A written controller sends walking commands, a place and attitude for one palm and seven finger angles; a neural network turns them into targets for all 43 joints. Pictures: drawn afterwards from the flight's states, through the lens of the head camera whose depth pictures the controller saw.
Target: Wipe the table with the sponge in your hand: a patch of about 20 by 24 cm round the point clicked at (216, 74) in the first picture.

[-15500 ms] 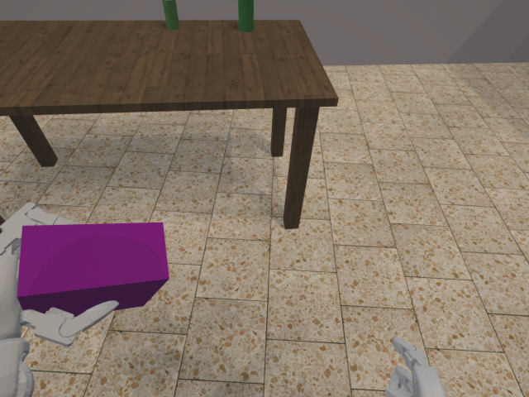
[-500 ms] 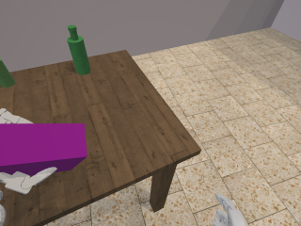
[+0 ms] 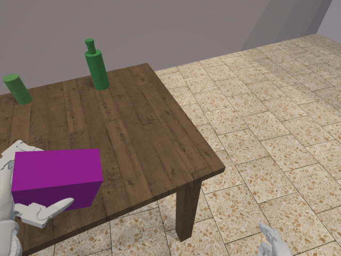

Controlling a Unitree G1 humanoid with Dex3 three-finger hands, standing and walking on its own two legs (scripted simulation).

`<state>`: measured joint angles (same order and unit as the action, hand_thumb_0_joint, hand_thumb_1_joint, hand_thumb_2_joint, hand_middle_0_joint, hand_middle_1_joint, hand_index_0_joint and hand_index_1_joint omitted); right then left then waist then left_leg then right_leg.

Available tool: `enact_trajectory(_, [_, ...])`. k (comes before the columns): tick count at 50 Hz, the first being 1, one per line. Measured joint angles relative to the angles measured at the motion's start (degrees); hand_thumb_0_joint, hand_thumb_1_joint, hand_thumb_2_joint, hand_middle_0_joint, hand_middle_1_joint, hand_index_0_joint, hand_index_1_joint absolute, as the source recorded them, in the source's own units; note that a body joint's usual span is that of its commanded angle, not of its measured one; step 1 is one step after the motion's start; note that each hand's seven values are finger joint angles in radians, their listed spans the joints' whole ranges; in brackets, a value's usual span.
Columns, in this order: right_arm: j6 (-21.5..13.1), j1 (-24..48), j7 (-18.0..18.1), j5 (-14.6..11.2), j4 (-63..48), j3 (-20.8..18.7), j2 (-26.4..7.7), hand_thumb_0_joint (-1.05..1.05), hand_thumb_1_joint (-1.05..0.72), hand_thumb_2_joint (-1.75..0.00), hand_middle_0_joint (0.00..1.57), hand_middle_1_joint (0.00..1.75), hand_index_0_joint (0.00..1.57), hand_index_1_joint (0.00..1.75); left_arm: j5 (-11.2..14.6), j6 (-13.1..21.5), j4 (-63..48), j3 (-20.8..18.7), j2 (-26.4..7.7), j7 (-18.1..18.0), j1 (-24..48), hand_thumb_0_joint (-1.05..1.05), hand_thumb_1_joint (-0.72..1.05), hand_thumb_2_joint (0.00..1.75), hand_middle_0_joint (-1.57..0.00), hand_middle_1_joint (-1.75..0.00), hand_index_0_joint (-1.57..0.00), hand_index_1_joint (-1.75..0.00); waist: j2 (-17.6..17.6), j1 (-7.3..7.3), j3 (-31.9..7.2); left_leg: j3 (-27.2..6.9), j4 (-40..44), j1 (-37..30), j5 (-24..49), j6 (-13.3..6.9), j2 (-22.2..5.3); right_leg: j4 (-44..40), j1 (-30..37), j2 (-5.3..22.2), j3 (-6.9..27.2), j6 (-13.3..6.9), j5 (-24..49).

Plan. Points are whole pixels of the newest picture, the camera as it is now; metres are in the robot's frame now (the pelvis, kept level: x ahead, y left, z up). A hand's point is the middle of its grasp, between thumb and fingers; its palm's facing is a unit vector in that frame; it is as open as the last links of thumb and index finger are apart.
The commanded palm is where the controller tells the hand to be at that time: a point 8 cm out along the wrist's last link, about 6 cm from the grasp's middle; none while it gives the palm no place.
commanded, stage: come to a stop and stand still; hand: left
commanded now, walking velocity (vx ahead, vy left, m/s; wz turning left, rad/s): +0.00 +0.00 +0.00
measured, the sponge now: (71, 182) +0.22 +0.22 +0.12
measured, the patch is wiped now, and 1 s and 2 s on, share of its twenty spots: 0.00 0.00 0.00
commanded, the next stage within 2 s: look again from close up in 0.96 s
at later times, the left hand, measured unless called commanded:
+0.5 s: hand (44, 173) +0.22 +0.26 +0.15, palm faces +0.39 -0.85 -0.36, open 10.7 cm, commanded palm +0.17 +0.29 +0.17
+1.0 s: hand (33, 172) +0.22 +0.28 +0.15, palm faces +0.38 -0.85 -0.37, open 10.7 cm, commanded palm +0.16 +0.31 +0.17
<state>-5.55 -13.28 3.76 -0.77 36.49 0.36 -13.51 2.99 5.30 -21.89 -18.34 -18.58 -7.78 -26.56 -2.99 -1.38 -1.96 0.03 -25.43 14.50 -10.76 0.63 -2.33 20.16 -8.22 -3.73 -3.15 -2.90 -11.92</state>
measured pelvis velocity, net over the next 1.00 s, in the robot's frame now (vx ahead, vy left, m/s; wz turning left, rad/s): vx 0.01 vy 0.03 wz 0.02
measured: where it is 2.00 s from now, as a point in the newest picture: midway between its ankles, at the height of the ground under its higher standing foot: outside the picture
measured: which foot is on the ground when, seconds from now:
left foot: down 0.00-1.00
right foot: down 0.00-1.00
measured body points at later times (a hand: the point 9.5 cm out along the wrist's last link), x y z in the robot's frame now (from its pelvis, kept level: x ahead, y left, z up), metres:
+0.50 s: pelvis +0.02 +0.01 +0.00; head +0.02 +0.02 +0.45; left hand +0.20 +0.30 +0.17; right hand +0.20 -0.22 -0.08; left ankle +0.03 +0.12 -0.74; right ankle -0.01 -0.09 -0.74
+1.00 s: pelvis +0.01 +0.03 +0.00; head +0.02 +0.04 +0.45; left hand +0.19 +0.32 +0.17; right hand +0.18 -0.19 -0.08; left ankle +0.03 +0.12 -0.74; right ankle -0.01 -0.09 -0.74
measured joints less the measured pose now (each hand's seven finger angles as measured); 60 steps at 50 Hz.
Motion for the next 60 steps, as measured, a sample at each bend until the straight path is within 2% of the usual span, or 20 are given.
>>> enact_trajectory(5, [-0.22, 0.61, 0.16, 0.1, 0.65, -0.09, 0.06, 0.02, -0.9, -0.9, 0.2, 0.3, 0.2, 0.3, -0.5, -0.81, -0.85, 2.43, 1.22, -0.38, 2.87, -0.01, -0.54, 1.01, -0.67, -1.37, -0.68, -1.37, 0.93, 0.31, 1.33, -0.49, -0.16, -0.26, -0.01, 0.17, 0.0, 0.45, 0.27, -0.05, -0.49, -0.31, -0.37])
enact_trajectory(13, [0.06, 2.25, -0.29, 0.11, -1.9, -0.21, 1.07, 0.02, -0.9, -0.9, 0.2, 0.3, 0.2, 0.3, 0.36, 1.41, -5.75, -0.17, -3.13, 0.21, -0.5, -0.01, -0.54, 1.01, -0.67, -1.37, -0.68, -1.37, 1.92, 2.5, 1.98, 0.15, -0.61, -0.05, -0.9, 0.14, 0.16, 1.59, -0.45, 0.21, 0.12, -0.13, -1.39])
enact_trajectory(18, [0.69, 2.32, -0.16, -0.07, -2.27, -0.17, 1.04, 0.02, -0.91, -0.9, 0.2, 0.3, 0.2, 0.3, 0.61, 1.05, -5.21, -1.26, -3.55, 0.38, -2.17, -0.01, -0.54, 1.01, -0.67, -1.37, -0.68, -1.37, 2.0, 1.92, 1.66, 0.59, -0.57, -0.3, -1.37, -0.34, 0.7, 2.02, -0.47, 0.79, 0.52, 0.44, -1.99])
enact_trajectory(27, [0.57, 2.62, 0.28, 0.08, -1.69, 0.56, 1.68, 0.02, -0.9, -0.9, 0.2, 0.3, 0.2, 0.3, -0.02, 0.02, -5.16, 0.98, -1.23, 0.0, -0.17, -0.01, -0.54, 1.01, -0.67, -1.37, -0.68, -1.36, 3.04, 0.31, 1.4, 0.29, -0.46, -0.97, -1.45, -1.23, 1.84, 1.92, 0.46, 1.88, 0.13, 1.35, -2.3])
enact_trajectory(37, [0.22, 2.57, 0.0, 0.31, -2.96, 1.35, 2.79, 0.02, -0.9, -0.9, 0.2, 0.3, 0.21, 0.3, -0.25, 0.89, -5.06, 0.2, -2.01, 0.06, 0.69, -0.01, -0.54, 1.01, -0.67, -1.37, -0.68, -1.36, 3.18, 0.94, 0.99, 0.29, 0.88, -0.69, -0.35, -1.99, 2.53, -0.05, 0.56, 2.53, 0.07, 2.11, -0.86])
enact_trajectory(53, [-0.34, 0.78, 0.21, 0.31, -1.76, 1.03, 2.33, 0.02, -0.9, -0.9, 0.2, 0.3, 0.21, 0.3, -0.56, 1.4, -6.07, 0.08, -2.21, 0.26, -0.3, -0.01, -0.54, 1.01, -0.67, -1.37, -0.68, -1.36, 3.28, 1.23, 1.71, 0.38, 1.62, -0.62, 0.25, -2.64, 3.33, -0.28, 0.32, 3.32, 0.08, 2.78, -0.57])
enact_trajectory(54, [-1.0, -0.07, 0.28, 0.73, -2.57, 0.57, 2.22, 0.02, -0.9, -0.9, 0.2, 0.3, 0.21, 0.3, -2.72, 1.57, -5.36, -0.56, -4.16, 1.68, 2.71, -0.01, -0.54, 1.01, -0.67, -1.37, -0.68, -1.36, 3.12, 0.15, 2.03, 0.12, 0.56, 0.4, 0.02, -2.62, 3.02, -0.15, -0.14, 3.01, -0.18, 2.83, -0.53])
enact_trajectory(55, [-1.78, -0.38, 0.2, 0.77, -2.53, 0.52, 2.14, 0.02, -0.9, -0.9, 0.2, 0.3, 0.2, 0.3, -3.75, 3.53, -2.74, -1.82, -6.86, 2.89, 7.34, -0.01, -0.54, 1.01, -0.67, -1.37, -0.68, -1.36, 3.35, -0.92, 2.44, -0.14, -0.51, 1.66, -0.18, -2.57, 2.83, 0.57, -1.2, 2.81, -0.45, 2.71, -0.59])
enact_trajectory(57, [-1.84, 0.99, -0.82, 0.5, -1.52, 0.69, 2.11, 0.02, -0.9, -0.9, 0.2, 0.3, 0.2, 0.3, -2.97, 5.75, 2.47, -5.17, -9.81, 3.1, 14.52, -0.01, -0.54, 1.01, -0.67, -1.37, -0.68, -1.36, 3.89, -1.78, 3.74, 0.05, -1.24, 2.66, -0.12, -2.39, 2.52, 1.73, -2.55, 2.56, -0.26, 2.26, -0.62])
enact_trajectory(60, [-2.09, 2.49, -2.51, 0.12, -1.81, 0.49, 1.67, 0.02, -0.9, -0.9, 0.2, 0.3, 0.21, 0.3, -1.0, 6.27, 4.91, -8.69, -9.17, 2.52, 16.63, -0.01, -0.54, 1.01, -0.67, -1.37, -0.68, -1.36, 3.7, -1.06, 4.81, 1.44, -1.44, 2.85, -0.2, -2.55, 2.23, 2.47, -3.5, 2.45, 1.15, 2.49, -0.4])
